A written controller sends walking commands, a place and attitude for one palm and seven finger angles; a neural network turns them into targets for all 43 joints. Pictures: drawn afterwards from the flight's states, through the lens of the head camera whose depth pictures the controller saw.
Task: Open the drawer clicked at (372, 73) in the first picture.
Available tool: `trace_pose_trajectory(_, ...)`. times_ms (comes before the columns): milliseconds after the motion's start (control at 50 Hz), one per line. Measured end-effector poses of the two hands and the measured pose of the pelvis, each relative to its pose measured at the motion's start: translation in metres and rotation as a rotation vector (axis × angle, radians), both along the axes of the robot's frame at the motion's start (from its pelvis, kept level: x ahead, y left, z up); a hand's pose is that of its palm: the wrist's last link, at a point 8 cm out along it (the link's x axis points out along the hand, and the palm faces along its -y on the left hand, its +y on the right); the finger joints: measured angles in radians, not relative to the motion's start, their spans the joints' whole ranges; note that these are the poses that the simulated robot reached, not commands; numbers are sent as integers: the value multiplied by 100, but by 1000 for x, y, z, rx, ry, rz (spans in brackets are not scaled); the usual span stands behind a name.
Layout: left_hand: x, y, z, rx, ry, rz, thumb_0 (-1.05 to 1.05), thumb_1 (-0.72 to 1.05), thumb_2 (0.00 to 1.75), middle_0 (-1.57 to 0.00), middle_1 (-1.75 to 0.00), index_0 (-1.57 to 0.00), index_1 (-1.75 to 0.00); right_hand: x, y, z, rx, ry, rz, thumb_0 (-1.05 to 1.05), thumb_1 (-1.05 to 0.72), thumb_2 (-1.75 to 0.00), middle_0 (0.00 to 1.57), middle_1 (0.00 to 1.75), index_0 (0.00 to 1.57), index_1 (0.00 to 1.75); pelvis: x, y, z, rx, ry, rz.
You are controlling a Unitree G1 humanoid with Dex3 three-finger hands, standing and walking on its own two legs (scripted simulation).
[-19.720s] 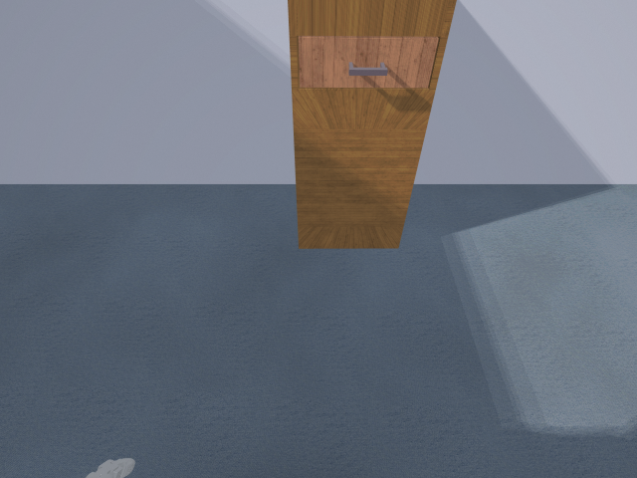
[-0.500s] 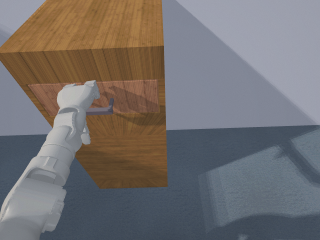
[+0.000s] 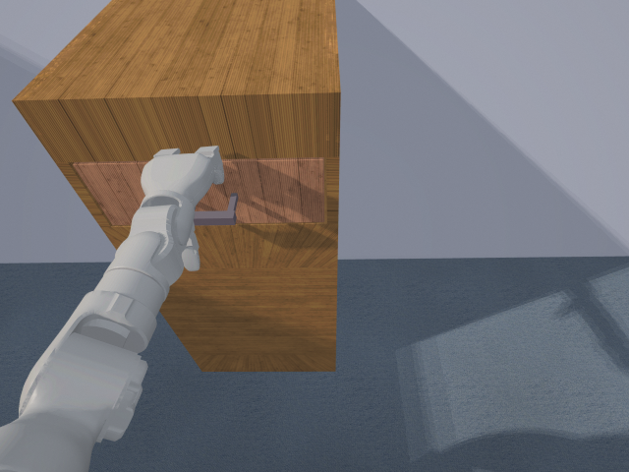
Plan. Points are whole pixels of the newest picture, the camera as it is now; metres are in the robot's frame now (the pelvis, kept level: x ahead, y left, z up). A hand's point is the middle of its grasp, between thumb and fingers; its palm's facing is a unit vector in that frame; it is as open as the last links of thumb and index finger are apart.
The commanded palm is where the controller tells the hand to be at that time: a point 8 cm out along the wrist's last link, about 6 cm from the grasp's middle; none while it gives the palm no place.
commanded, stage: move the hooked fingers above the handle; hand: left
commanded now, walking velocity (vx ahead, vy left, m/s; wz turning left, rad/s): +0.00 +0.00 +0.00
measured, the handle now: (204, 209) +0.51 +0.18 +0.04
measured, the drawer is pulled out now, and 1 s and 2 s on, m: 0.00 0.00 0.00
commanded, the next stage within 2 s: none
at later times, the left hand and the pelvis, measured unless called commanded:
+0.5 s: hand (190, 228) +0.43 +0.18 +0.08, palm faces -0.19 -0.05 -0.98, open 13.9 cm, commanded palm +0.43 +0.17 +0.15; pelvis +0.00 +0.00 +0.00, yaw +2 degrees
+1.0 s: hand (189, 205) +0.45 +0.18 +0.10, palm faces -0.10 -0.03 -0.99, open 13.7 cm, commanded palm +0.43 +0.19 +0.14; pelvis -0.01 -0.01 +0.00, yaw -2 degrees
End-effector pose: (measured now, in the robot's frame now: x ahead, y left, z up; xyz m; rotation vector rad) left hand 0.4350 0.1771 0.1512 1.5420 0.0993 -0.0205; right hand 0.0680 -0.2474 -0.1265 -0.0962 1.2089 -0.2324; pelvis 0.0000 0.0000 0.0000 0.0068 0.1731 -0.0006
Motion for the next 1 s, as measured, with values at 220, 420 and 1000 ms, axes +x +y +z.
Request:
trace_pose_trajectory(220, -21, -23, -8, -48, -175, -246, 0, -49, 30, -32, -120, -33, -120, -4, -10, -2, -47, -4, -2, 0, -91, -90, 20, 30, 20, 30, -5, 4, -5, -3, 7, -3)
trace_pose_trajectory(420, -6, 40, 2, 62, -21, 182, 0, -49, 30, -31, -120, -31, -120, -3, -5, -3, -2, 15, 4, 0, -91, -90, 20, 30, 20, 30, -5, -1, -1, -4, 6, 12)
trace_pose_trajectory(1000, 2, 0, 5, 9, 28, 82, 0, -49, 30, -35, -124, -33, -126, -10, -7, 6, -26, -32, -58, 0, -91, -90, 20, 30, 20, 30, -8, -9, 2, 8, -16, -31)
